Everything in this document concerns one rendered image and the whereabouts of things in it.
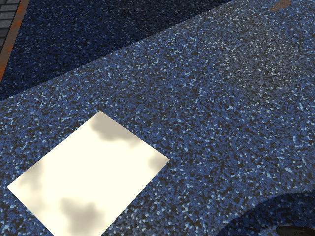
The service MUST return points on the right robot hand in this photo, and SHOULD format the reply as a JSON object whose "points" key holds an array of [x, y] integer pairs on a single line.
{"points": [[288, 230]]}

